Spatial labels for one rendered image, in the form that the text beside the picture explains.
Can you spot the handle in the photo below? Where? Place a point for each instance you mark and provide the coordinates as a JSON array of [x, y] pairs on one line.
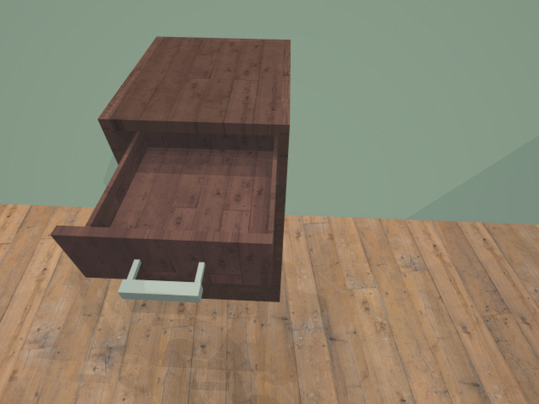
[[136, 289]]

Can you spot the drawer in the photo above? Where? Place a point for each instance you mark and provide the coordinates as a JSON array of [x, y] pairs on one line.
[[177, 199]]

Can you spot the cabinet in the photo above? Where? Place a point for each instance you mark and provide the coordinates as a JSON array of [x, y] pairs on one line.
[[211, 86]]

